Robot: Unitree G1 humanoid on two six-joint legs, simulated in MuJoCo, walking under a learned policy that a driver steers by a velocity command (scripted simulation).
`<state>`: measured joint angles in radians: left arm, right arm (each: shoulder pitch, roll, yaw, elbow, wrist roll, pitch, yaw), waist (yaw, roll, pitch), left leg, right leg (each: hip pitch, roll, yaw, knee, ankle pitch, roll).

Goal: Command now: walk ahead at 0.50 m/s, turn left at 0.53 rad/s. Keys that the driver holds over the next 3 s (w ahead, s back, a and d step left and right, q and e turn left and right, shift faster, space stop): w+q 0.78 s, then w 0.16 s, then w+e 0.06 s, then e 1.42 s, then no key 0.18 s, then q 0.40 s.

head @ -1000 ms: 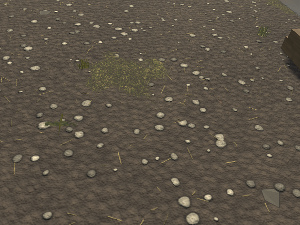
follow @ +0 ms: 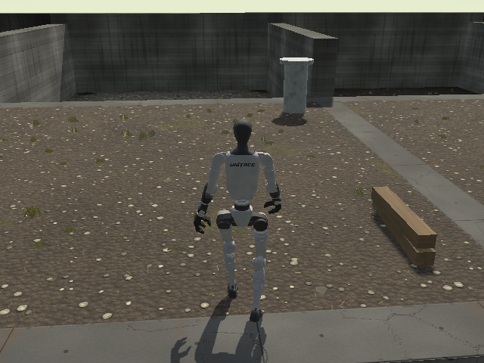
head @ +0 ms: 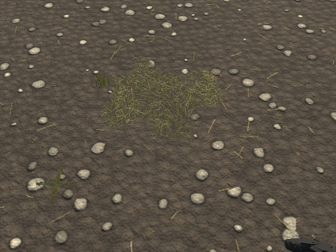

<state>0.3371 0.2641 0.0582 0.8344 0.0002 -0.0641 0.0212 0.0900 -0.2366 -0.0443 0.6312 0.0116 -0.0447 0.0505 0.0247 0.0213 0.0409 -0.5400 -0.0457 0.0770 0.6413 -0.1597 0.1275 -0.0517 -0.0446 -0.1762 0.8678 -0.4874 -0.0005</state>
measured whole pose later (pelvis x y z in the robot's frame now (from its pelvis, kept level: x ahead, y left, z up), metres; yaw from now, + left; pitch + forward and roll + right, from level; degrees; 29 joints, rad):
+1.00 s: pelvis +0.50 +0.09 +0.01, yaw +33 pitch +2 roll -1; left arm 0.36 0.29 0.05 0.90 -0.02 -0.07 0.00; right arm 0.06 -0.25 -0.05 0.55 0.00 -0.04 0.04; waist 0.07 0.01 0.05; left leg -0.50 -0.01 0.04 0.62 -0.14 0.08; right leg -0.09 -0.09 -0.11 0.81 -0.49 0.01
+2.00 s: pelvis +0.67 +0.22 +0.03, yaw +2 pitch +2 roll +0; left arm 0.17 0.33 0.10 0.63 -0.01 0.05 0.02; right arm 0.20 -0.26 -0.08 0.73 -0.03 -0.01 -0.03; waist -0.01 -0.05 0.01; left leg -0.29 0.00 -0.02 0.50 -0.25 0.01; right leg -0.57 0.13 0.15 1.02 -0.43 0.03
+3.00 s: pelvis +0.65 +0.18 +0.02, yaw -9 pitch +1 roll -2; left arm 0.18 0.27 0.08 0.67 0.02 0.02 0.02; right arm 0.19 -0.29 -0.06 0.66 0.01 0.02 -0.02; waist 0.00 0.02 0.04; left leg -0.37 0.00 -0.12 0.68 -0.33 -0.02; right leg -0.30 0.04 -0.05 0.59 -0.31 -0.03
